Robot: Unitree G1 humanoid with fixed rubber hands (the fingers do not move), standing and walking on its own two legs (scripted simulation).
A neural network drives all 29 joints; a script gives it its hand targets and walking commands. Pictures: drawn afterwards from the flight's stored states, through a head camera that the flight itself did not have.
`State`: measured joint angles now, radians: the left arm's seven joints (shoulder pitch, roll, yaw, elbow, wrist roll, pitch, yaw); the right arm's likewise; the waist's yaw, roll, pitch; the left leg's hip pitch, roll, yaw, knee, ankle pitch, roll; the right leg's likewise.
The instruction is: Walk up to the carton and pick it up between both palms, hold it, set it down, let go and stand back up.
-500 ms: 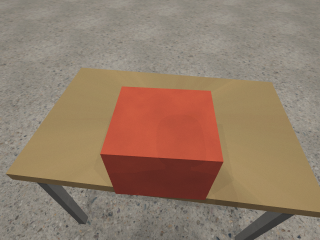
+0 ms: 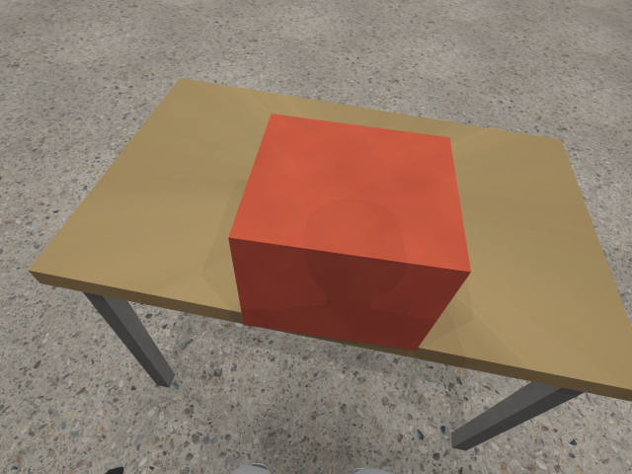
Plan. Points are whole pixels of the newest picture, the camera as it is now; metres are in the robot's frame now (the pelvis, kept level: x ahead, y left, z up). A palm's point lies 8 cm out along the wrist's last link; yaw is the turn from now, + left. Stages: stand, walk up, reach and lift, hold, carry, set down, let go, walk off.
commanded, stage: walk up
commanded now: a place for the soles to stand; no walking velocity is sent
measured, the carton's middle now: (344, 233) +0.44 -0.04 +0.02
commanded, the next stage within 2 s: none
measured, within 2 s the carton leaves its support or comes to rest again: neither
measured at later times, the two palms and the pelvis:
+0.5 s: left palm out of the picture -0.06 +0.20 -0.11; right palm out of the picture +0.04 -0.29 -0.13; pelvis -0.03 -0.03 +0.01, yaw +3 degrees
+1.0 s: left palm out of the picture +0.06 +0.24 -0.11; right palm out of the picture +0.05 -0.25 -0.13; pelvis +0.02 -0.01 +0.02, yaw -4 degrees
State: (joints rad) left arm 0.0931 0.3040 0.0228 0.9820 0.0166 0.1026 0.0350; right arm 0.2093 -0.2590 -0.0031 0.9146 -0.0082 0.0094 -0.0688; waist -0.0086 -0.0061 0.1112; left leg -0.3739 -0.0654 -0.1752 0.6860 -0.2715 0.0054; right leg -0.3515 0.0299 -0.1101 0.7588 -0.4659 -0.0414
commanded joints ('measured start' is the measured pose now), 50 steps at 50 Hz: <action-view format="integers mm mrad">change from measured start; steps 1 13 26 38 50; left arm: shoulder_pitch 141 29 329 444 316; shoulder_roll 82 149 37 -16 49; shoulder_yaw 12 38 18 -26 -22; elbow -41 -79 -64 -45 -59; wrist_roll -7 -18 10 18 -8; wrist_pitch -29 -96 -144 -155 -150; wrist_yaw -12 2 -28 -2 -11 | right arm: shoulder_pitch -47 39 119 -55 19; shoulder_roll -160 -111 -128 -90 -128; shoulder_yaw -60 -34 -24 17 23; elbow -103 -24 35 42 91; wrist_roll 2 -44 -45 -5 -13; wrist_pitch -2 36 -51 4 -24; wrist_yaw -14 45 41 58 48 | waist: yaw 36 -50 -13 58 18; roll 171 -141 -75 57 -41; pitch -125 129 -182 -70 -153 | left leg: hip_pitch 29 72 377 121 282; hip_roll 262 86 148 177 185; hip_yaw -357 22 111 198 214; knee -341 114 -245 -211 -252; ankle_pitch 131 -108 394 270 265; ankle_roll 221 -41 25 48 36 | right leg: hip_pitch -20 -230 106 219 164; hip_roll -21 -360 -138 -111 -143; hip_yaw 196 502 229 189 245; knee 219 -667 -226 -325 -284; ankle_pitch -80 -360 583 551 652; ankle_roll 38 -117 1 12 -17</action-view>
